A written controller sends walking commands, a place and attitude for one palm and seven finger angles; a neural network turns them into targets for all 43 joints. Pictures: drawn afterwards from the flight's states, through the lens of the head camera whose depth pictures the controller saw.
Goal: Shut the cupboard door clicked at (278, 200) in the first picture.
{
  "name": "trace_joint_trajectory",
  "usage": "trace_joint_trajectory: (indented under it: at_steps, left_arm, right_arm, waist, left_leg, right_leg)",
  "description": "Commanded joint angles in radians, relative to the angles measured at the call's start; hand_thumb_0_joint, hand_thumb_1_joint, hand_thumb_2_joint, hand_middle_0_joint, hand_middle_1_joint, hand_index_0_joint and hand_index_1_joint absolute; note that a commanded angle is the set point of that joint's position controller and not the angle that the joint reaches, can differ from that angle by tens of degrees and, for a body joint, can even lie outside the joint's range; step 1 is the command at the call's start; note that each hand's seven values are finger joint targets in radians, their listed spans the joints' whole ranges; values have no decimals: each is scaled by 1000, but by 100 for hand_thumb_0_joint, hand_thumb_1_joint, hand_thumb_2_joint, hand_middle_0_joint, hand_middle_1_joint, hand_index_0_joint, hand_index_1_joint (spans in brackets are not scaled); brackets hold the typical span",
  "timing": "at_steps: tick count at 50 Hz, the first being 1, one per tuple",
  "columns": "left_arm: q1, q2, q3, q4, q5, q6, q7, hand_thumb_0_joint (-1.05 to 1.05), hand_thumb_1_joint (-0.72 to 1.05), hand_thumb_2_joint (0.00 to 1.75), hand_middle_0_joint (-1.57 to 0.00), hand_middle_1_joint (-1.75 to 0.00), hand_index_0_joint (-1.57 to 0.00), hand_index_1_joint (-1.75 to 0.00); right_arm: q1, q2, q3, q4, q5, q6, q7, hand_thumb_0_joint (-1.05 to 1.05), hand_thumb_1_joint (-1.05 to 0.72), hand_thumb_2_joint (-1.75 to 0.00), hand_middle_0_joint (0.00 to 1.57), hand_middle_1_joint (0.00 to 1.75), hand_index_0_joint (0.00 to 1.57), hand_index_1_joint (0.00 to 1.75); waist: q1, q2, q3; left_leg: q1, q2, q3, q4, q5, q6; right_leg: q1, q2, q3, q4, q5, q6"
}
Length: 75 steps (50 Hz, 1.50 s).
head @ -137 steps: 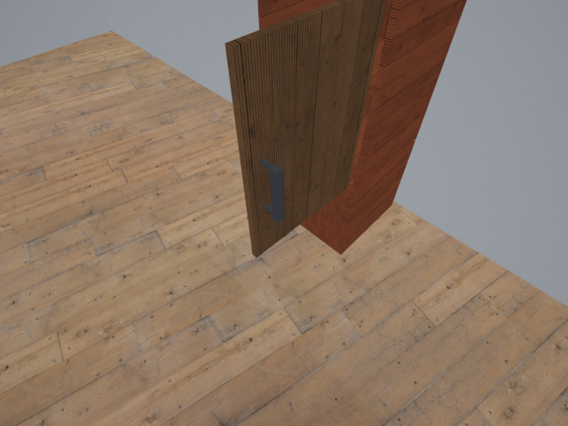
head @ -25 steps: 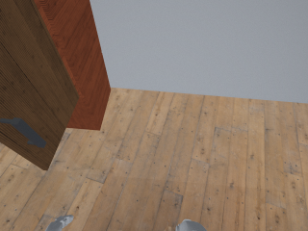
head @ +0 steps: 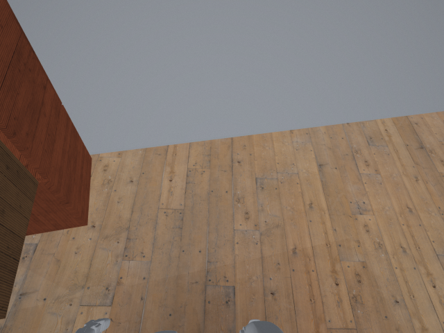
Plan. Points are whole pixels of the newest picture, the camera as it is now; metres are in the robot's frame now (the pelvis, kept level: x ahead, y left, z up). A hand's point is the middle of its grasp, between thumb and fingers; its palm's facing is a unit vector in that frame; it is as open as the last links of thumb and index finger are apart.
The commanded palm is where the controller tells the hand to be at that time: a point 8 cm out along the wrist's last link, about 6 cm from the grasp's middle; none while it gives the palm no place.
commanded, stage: walk around to get in front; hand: left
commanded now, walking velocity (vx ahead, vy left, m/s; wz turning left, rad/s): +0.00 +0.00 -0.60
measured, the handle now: out of the picture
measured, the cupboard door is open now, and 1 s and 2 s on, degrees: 88 88 88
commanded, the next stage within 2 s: none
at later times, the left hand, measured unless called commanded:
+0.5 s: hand (156, 325) +0.15 +0.13 -0.15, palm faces -0.28 -0.92 -0.26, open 7.3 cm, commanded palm none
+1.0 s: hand (193, 273) +0.25 +0.07 -0.16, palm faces -0.58 -0.77 -0.25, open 7.4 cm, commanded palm none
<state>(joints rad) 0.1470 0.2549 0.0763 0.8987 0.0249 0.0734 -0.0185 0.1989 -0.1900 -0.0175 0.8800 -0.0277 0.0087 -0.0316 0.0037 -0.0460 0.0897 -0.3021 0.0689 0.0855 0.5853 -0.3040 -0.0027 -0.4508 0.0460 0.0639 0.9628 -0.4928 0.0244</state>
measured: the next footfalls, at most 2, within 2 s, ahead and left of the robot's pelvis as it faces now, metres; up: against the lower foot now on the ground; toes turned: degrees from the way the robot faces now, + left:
right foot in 0.26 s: +0.03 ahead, -0.15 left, +0.00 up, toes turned -14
left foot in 0.66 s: +0.13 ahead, +0.07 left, +0.00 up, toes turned -21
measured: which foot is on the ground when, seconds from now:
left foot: down 0.00-0.26, up 0.28-0.64, down 0.66-1.00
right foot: up 0.00-0.24, down 0.26-0.66, up 0.68-1.00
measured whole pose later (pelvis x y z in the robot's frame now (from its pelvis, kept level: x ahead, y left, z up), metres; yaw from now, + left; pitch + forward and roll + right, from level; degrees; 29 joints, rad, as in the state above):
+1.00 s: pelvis +0.04 -0.05 +0.00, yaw -36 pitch +2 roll -1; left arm 0.13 0.26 0.07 0.90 0.02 0.06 -0.04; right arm 0.24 -0.22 -0.04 0.89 -0.03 0.02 -0.02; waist -0.01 0.02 0.11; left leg -0.24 0.17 0.21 0.58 -0.34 -0.06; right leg -0.34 -0.03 -0.07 0.69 -0.38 0.03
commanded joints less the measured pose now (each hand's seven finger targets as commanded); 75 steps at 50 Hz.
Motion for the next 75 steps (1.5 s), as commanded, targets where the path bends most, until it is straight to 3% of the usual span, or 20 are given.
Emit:
trace_joint_trajectory:
  at_steps: [1,10,11,13,16,30,31,33,35,38,46,49,50,51,53,58,69,70,72,75]
  left_arm:
    - [-7,71,28,-81,-2,-26,-21,0,90,90,-20,-30,-20,-30]
    - [-5,60,8,-69,-6,-50,-24,0,90,90,-20,-30,-20,-30]
    - [79,103,18,-44,-3,-56,-20,0,90,90,-20,-30,-20,-30]
    - [218,281,55,3,-4,-65,12,0,90,90,-20,-30,-20,-30]
    - [71,192,40,-38,-6,-53,30,0,90,90,-20,-30,-20,-30]
    - [13,172,44,-60,-6,-50,27,0,90,90,-20,-30,-20,-30]
    - [-7,143,38,-69,-12,-46,25,0,90,90,-20,-30,-20,-30]
    - [19,71,19,-100,-17,-42,12,0,90,90,-20,-30,-20,-30]
    - [29,105,38,-87,4,-34,-4,0,90,90,-20,-30,-20,-30]
    - [41,80,37,-58,2,-26,-21,0,90,90,-20,-30,-20,-30]
    - [-58,42,5,-88,-6,-37,-29,0,90,90,-20,-30,-20,-30]
    - [30,72,11,-62,-6,-48,-25,0,90,90,-20,-30,-20,-30]
    - [126,138,25,-33,0,-59,-16,0,90,90,-20,-30,-20,-30]
    - [200,265,54,-8,9,-69,3,0,90,90,-20,-30,-20,-30]
    - [200,238,50,-2,-13,-62,27,0,90,90,-20,-30,-20,-30]
    - [45,156,31,-53,-7,-67,37,0,90,90,-20,-30,-20,-30]
    - [13,169,43,-62,-7,-54,30,0,90,90,-20,-30,-20,-30]
    - [0,140,36,-73,-14,-49,28,0,90,90,-20,-30,-20,-30]
    - [36,74,21,-101,-19,-43,14,0,90,90,-20,-30,-20,-30]
    - [31,98,41,-72,3,-36,-6,0,90,90,-20,-30,-20,-30]
  right_arm:
    - [18,-217,-49,-73,-8,-19,-20,0,-90,-90,20,30,20,30]
    - [96,-257,-80,-30,2,-5,0,0,-90,-90,20,30,20,30]
    - [70,-253,-82,-40,11,-4,3,0,-90,-90,20,30,20,30]
    - [-32,-146,-54,-121,20,7,5,0,-90,-90,20,30,20,30]
    - [-49,-163,-60,-71,20,29,-2,0,-90,-90,20,30,20,30]
    - [39,-133,-55,-39,29,-2,-8,0,-90,-90,20,30,20,30]
    - [89,-160,-60,-21,27,-11,-11,0,-90,-90,20,30,20,30]
    - [124,-307,-83,-39,5,-17,-15,0,-90,-90,20,30,20,30]
    - [38,-247,-57,-70,-9,-16,-19,0,-90,-90,20,30,20,30]
    - [-11,-203,-41,-88,-4,-19,-23,0,-90,-90,20,30,20,30]
    - [106,-251,-74,-34,-5,-10,-5,0,-90,-90,20,30,20,30]
    - [73,-260,-82,-38,4,-4,3,0,-90,-90,20,30,20,30]
    - [51,-234,-82,-51,15,-3,7,0,-90,-90,20,30,20,30]
    - [-11,-139,-56,-108,23,-3,11,0,-90,-90,20,30,20,30]
    - [-35,-164,-51,-100,22,15,-5,0,-90,-90,20,30,20,30]
    - [-30,-145,-54,-46,19,24,5,0,-90,-90,20,30,20,30]
    - [28,-138,-54,-45,28,-5,-7,0,-90,-90,20,30,20,30]
    - [82,-170,-59,-29,24,-13,-10,0,-90,-90,20,30,20,30]
    - [136,-316,-80,-44,2,-16,-16,0,-90,-90,20,30,20,30]
    - [7,-228,-52,-89,-8,-16,-20,0,-90,-90,20,30,20,30]
  waist:
    - [7,222,-95]
    - [-19,255,-166]
    - [28,169,-194]
    - [103,-292,-205]
    - [36,-211,-83]
    - [-31,-105,-152]
    - [-58,-51,-164]
    - [-53,358,-158]
    - [-5,193,-88]
    - [21,257,-83]
    - [-51,275,-145]
    - [2,239,-178]
    - [54,98,-224]
    - [98,-295,-211]
    - [83,-170,-180]
    - [8,-107,-147]
    - [-32,-86,-154]
    - [-58,-3,-172]
    - [-55,347,-192]
    - [3,240,-83]
  left_leg:
    - [151,262,-140,-252,420,116]
    - [219,251,32,-33,563,51]
    - [123,223,68,88,454,6]
    - [-294,13,53,491,-385,-77]
    - [-310,61,-90,598,-203,-73]
    - [54,-52,-66,-42,21,-66]
    - [198,-4,-94,-176,102,-54]
    - [261,428,-513,-331,218,125]
    - [98,367,-391,-337,239,157]
    - [134,247,-139,-260,435,101]
    - [255,273,-9,-139,602,106]
    - [182,250,48,-3,510,40]
    - [51,204,92,164,361,-14]
    - [-280,39,142,410,-290,-75]
    - [-344,51,-80,589,-306,-70]
    - [-254,27,-76,506,-111,-95]
    - [48,-46,-65,-60,49,-73]
    - [194,13,-99,-189,154,-57]
    - [268,450,-506,-295,395,154]
    - [103,330,-304,-288,366,147]
  right_leg:
    - [-104,-71,-56,181,24,34]
    - [181,-30,-193,-432,195,-7]
    - [339,-61,-148,-548,372,-28]
    - [542,-449,343,-576,1034,-222]
    - [330,-326,254,-624,613,-226]
    - [208,-203,299,-497,624,-160]
    - [100,-147,253,-440,507,-110]
    - [-121,14,-2,-28,-138,-1]
    - [-98,-46,13,187,-45,14]
    - [-114,-72,-38,236,53,35]
    - [29,-54,-170,-192,29,16]
    - [231,-35,-189,-462,247,-14]
    - [427,-124,-73,-561,479,-50]
    - [595,-397,309,-585,908,-166]
    - [525,-428,275,-564,966,-259]
    - [387,-263,148,-553,873,-207]
    - [241,-202,271,-457,733,-159]
    - [141,-140,218,-391,594,-107]
    - [-90,14,-4,46,-164,-3]
    - [-101,-61,-2,257,-37,24]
